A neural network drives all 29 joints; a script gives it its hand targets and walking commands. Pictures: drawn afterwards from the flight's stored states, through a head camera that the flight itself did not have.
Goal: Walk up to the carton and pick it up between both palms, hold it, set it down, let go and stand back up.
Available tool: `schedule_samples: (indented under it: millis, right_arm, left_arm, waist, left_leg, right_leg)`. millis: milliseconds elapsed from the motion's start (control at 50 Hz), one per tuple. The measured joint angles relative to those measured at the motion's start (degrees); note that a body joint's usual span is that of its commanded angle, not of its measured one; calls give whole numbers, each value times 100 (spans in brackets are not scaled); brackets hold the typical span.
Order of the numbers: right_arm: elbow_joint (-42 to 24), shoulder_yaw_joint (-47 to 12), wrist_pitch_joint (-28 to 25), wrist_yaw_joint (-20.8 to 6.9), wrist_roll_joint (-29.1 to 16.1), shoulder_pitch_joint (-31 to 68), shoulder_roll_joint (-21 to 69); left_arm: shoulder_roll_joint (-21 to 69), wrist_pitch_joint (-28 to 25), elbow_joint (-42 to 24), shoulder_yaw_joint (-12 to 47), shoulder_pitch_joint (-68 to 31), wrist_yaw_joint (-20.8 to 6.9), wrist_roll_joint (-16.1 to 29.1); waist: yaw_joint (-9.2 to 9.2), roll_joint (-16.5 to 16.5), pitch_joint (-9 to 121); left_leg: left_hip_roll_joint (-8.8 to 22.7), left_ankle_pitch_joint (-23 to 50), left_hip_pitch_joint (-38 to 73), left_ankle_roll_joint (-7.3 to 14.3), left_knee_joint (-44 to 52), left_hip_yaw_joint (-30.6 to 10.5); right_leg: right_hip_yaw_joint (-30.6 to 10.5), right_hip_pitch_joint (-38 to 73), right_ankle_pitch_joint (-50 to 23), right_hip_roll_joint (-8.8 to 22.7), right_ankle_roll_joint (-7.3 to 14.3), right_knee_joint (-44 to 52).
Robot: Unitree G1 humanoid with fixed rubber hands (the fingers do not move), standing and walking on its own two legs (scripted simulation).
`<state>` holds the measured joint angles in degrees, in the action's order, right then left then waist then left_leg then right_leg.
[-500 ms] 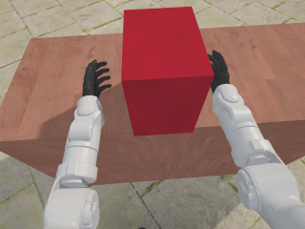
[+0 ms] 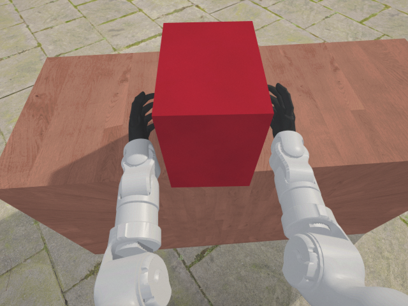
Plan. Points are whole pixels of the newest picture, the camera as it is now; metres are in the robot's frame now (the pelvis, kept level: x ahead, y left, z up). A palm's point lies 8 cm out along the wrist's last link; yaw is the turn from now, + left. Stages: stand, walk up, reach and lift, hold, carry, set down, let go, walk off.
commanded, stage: reach and lift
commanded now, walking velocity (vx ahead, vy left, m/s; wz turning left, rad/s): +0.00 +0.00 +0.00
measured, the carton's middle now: (209, 109) +0.51 +0.02 +0.06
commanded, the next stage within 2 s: none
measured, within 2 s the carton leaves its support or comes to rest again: leaves its support in 0.96 s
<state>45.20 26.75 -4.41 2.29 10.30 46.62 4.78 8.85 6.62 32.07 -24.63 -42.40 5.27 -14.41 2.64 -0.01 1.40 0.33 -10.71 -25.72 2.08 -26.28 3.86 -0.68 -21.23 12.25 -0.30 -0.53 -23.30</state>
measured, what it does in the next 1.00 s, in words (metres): stands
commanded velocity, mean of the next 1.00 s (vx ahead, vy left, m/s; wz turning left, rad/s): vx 0.00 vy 0.00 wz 0.00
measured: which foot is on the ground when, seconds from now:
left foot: down 0.00-1.00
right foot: down 0.00-1.00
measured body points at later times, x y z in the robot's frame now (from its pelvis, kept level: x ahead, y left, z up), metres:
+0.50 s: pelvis -0.01 +0.00 +0.00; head +0.06 +0.01 +0.44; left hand +0.42 +0.16 +0.09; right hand +0.44 -0.11 +0.09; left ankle +0.02 +0.09 -0.74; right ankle -0.02 -0.13 -0.74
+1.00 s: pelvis -0.01 +0.00 +0.00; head +0.06 +0.01 +0.45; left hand +0.41 +0.16 +0.09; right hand +0.43 -0.11 +0.09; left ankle +0.02 +0.09 -0.74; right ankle -0.02 -0.13 -0.74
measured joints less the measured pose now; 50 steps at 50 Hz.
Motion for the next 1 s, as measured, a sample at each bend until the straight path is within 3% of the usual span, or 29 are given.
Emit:
schedule_samples:
  millis: [720,1000]
  right_arm:
    - [9,432,-133,-111,354,-19,233]
    - [338,431,-1028,155,511,-161,269]
  left_arm:
    - [0,-227,285,-185,-77,0,-180]
    - [1,-755,345,142,199,222,-181]
  waist:
    - [18,0,0]
    - [95,0,86]
  left_leg:
    - [0,46,0,16,0,0]
    - [1,69,1,-1,0,0]
  right_leg:
    - [0,2,-50,0,-1,4]
    - [1,3,-66,0,-1,4]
